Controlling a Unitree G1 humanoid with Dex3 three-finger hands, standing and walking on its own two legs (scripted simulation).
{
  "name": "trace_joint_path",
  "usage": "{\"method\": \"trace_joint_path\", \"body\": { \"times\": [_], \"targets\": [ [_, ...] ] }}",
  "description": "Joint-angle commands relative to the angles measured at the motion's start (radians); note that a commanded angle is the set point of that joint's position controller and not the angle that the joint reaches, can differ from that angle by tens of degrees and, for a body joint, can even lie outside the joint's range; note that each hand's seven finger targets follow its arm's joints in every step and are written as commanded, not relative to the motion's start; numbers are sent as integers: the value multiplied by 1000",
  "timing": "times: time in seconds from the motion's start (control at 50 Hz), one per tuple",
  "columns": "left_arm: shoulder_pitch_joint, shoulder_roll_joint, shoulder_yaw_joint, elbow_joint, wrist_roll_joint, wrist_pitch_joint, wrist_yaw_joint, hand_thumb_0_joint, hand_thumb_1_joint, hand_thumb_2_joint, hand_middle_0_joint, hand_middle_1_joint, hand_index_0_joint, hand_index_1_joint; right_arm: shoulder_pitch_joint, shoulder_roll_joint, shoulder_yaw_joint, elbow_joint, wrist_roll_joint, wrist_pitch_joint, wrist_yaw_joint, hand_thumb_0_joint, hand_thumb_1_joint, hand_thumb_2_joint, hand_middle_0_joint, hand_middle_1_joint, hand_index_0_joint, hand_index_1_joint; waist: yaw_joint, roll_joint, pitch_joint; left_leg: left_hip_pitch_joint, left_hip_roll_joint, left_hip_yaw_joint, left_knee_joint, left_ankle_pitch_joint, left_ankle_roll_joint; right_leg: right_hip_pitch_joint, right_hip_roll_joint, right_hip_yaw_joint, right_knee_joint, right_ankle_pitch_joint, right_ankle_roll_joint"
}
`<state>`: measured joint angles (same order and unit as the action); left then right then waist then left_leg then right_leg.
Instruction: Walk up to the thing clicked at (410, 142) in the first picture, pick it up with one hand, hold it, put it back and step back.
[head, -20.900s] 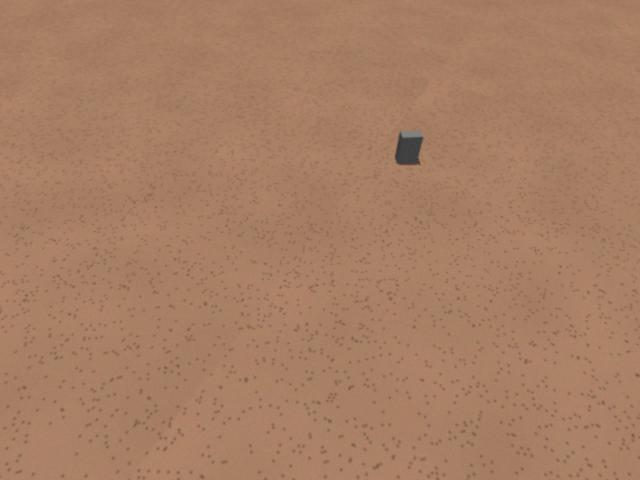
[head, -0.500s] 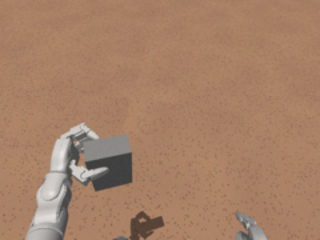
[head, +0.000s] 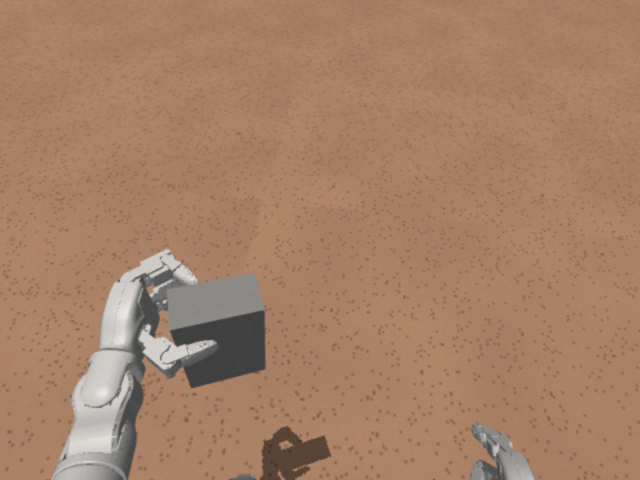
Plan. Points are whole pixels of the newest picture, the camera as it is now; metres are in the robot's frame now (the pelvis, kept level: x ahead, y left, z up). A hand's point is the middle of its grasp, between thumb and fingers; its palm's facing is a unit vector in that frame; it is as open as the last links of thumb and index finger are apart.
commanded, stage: hold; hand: left
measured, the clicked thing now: (221, 333) +0.30 +0.12 +0.00
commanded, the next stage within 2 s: crouch in 0.60 s
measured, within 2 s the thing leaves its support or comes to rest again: neither
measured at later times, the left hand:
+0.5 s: hand (184, 307) +0.31 +0.16 +0.04, palm faces -0.01 -1.00 -0.03, open 9.7 cm
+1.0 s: hand (190, 326) +0.31 +0.17 -0.01, palm faces +0.05 -1.00 +0.00, open 9.6 cm
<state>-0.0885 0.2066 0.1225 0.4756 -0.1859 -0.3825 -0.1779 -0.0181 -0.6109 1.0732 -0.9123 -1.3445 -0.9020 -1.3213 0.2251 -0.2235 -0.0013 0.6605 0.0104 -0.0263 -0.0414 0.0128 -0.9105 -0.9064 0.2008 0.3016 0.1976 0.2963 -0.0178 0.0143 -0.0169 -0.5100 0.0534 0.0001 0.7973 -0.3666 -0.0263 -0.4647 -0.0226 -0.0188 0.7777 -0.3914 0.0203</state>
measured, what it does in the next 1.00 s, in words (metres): stands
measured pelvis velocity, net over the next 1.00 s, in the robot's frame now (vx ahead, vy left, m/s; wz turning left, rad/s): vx -0.01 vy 0.00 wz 0.01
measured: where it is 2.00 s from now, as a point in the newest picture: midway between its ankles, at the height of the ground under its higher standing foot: outside the picture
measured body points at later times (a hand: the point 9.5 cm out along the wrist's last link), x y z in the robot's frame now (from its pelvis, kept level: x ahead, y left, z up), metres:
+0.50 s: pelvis +0.00 +0.00 +0.00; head +0.03 +0.00 +0.45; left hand +0.31 +0.22 +0.05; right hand +0.13 -0.25 -0.11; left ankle +0.02 +0.13 -0.71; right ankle +0.00 -0.13 -0.71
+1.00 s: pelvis -0.01 +0.00 -0.02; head +0.05 +0.01 +0.43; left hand +0.30 +0.22 -0.01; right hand +0.13 -0.25 -0.13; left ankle +0.02 +0.13 -0.71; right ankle +0.00 -0.13 -0.71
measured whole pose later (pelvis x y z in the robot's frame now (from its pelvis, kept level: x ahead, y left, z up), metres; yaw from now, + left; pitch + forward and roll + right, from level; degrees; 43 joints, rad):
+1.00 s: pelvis -0.01 +0.00 -0.02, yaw +0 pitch +9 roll -1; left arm -0.17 0.19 0.17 0.64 -0.17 -0.50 -0.16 -0.02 -0.56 0.99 -0.92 -1.29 -0.92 -1.27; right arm 0.19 -0.23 -0.02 0.66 -0.02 -0.04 -0.01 0.01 -0.88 -0.90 0.20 0.30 0.20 0.30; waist -0.03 0.00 -0.03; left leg -0.70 0.05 -0.02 0.93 -0.40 -0.03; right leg -0.65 -0.02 -0.03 0.92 -0.43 0.02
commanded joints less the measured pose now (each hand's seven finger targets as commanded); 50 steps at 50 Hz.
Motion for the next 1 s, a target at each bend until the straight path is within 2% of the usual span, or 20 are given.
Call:
{"method": "trace_joint_path", "body": {
  "times": [0.0, 0.04, 0.08, 0.1, 0.14, 0.24, 0.32, 0.34, 0.38, 0.42, 0.46, 0.48, 0.6, 0.66, 0.7, 0.76, 0.78, 0.88, 0.96, 0.98],
  "targets": [
    [-310, 114, 61, -246, -38, -95, 3, 0, -57, 1266, -1298, -1529, -1323, -1523, -41, -134, -44, -117, 5, -43, -11, 0, -912, -904, 199, 300, 199, 300, -11, -22, -258, 147, -39, 16, -97, 202, 30, 63, 26, -15, -107, 265, -18],
    [-330, 139, 81, -276, -34, -104, 6, 0, -68, 1254, -1286, -1514, -1310, -1509, -34, -136, -49, -111, 2, -44, -10, 0, -912, -904, 199, 300, 199, 300, -5, 9, -297, 164, -39, 14, -94, 220, 26, 72, 26, -16, -97, 274, -22],
    [-331, 131, 63, -300, -33, -105, 2, 0, -56, 1253, -1296, -1526, -1323, -1518, -39, -136, -47, -122, 0, -43, -8, 0, -912, -903, 199, 300, 199, 300, 1, 26, -305, 167, -37, 13, -97, 217, 23, 75, 28, -16, -95, 266, -24],
    [-359, 175, 96, -331, -29, -111, 5, 0, -55, 1263, -1304, -1529, -1329, -1524, -41, -141, -52, -116, 2, -42, -10, 0, -911, -903, 199, 300, 199, 300, 4, 41, -310, 175, -41, 17, -97, 214, 23, 77, 26, -13, -100, 266, -24],
    [-331, 115, 42, -288, -33, -100, 0, 0, -47, 1266, -1300, -1532, -1326, -1525, -34, -136, -46, -117, 2, -41, -12, 0, -913, -904, 199, 300, 199, 300, -16, 4, -274, 165, -39, 14, -100, 202, 26, 60, 28, -15, -103, 260, -21],
    [-318, 147, 81, -274, -34, -95, 3, 0, -69, 1249, -1299, -1525, -1326, -1518, -47, -141, -51, -123, 6, -43, -10, 0, -914, -904, 199, 300, 199, 300, 0, 7, -278, 154, -39, 12, -104, 188, 26, 66, 27, -18, -105, 240, -23],
    [-310, 116, 57, -259, -37, -87, -3, 0, -60, 1247, -1291, -1522, -1320, -1513, -41, -135, -45, -120, 3, -42, -12, 0, -909, -902, 200, 300, 199, 300, -8, -7, -277, 161, -36, 12, -100, 209, 27, 68, 29, -17, -103, 264, -20],
    [-367, 150, 72, -336, -37, -93, 3, 0, -72, 1240, -1279, -1505, -1305, -1499, -36, -138, -49, -117, 5, -43, -12, 0, -908, -903, 199, 300, 199, 300, -3, 30, -311, 177, -39, 16, -97, 228, 24, 79, 26, -14, -100, 285, -23],
    [-281, 105, 61, -204, -35, -77, 2, 0, -41, 1249, -1289, -1516, -1315, -1509, -36, -137, -47, -117, 4, -40, -14, 0, -912, -904, 199, 300, 199, 300, -13, -25, -262, 157, -36, 11, -98, 218, 28, 63, 30, -19, -104, 272, -20],
    [-338, 143, 85, -307, -38, -89, 6, 0, -54, 1249, -1293, -1517, -1318, -1511, -42, -136, -49, -127, 5, -42, -11, 0, -913, -904, 199, 300, 199, 300, 7, 12, -307, 166, -39, 15, -100, 217, 26, 87, 25, -16, -107, 270, -22],
    [-271, 121, 74, -230, -35, -82, 1, 0, -77, 1245, -1292, -1519, -1319, -1511, -50, -135, -47, -130, 7, -39, -11, 0, -913, -904, 199, 300, 199, 300, 3, -13, -251, 142, -41, 15, -110, 173, 28, 65, 27, -18, -116, 224, -21],
    [-294, 130, 76, -280, -39, -87, -1, 0, -66, 1248, -1294, -1521, -1322, -1513, -56, -133, -46, -133, 6, -41, -9, 0, -912, -903, 199, 300, 199, 300, 7, 10, -261, 138, -43, 19, -109, 164, 27, 65, 25, -14, -118, 219, -21],
    [-287, 138, 85, -293, -39, -94, -2, 0, -77, 1240, -1277, -1508, -1303, -1501, -42, -138, -50, -129, 5, -41, -11, 0, -914, -904, 199, 300, 199, 300, 2, 4, -311, 171, -38, 15, -96, 225, 27, 83, 28, -15, -100, 277, -21],
    [-295, 122, 71, -278, -42, -89, -4, 0, -72, 1241, -1275, -1508, -1303, -1500, -45, -136, -46, -130, 5, -42, -9, 0, -913, -904, 199, 300, 199, 300, -6, 9, -277, 157, -37, 14, -98, 231, 26, 69, 29, -16, -97, 284, -21],
    [-322, 130, 75, -311, -40, -99, 0, 0, 33, 1179, -1252, -1400, -1278, -1399, -42, -133, -47, -125, 3, -41, -11, 0, -861, -894, 200, 300, 200, 300, -2, 1, -284, 151, -40, 20, -88, 217, 28, 70, 24, -11, -102, 277, -18],
    [-295, 89, 62, -224, -40, -98, -2, 0, 85, 1209, -1286, -1438, -1315, -1423, -46, -134, -48, -124, 1, -45, -7, 0, -872, -898, 199, 300, 200, 300, -17, -27, -244, 118, -39, 17, -82, 182, 33, 35, 23, -12, -96, 250, -17],
    [-308, 115, 82, -227, -34, -107, 5, 0, 50, 1208, -1288, -1442, -1317, -1428, -49, -136, -52, -117, 0, -44, -5, 0, -872, -898, 199, 300, 200, 300, -6, -14, -223, 105, -39, 17, -79, 176, 31, 15, 23, -13, -90, 239, -20],
    [-320, 82, 84, -91, -17, -159, 23, 0, -5, 1202, -1267, -1432, -1297, -1420, -44, -139, -62, -105, -17, -43, 13, 0, -876, -899, 199, 300, 200, 300, -22, -39, -209, 4, -38, 8, -16, 111, 35, -76, 22, -14, -31, 177, -23],
    [-354, 80, 98, -1, -6, -245, 17, 0, -4, 1217, -1297, -1459, -1326, -1448, -21, -145, -74, -87, -33, -47, 32, 0, -888, -901, 199, 300, 199, 300, -30, -32, -296, -88, -37, -5, 107, 122, 37, -194, 24, -9, 86, 172, -28],
    [-421, 117, 123, -46, -7, -274, 19, 0, -25, 1225, -1302, -1464, -1329, -1455, -20, -146, -77, -87, -35, -51, 35, 0, -886, -902, 199, 300, 199, 300, -24, 10, -319, -123, -41, -2, 141, 98, 32, -229, 22, -3, 118, 151, -33]
  ]
}}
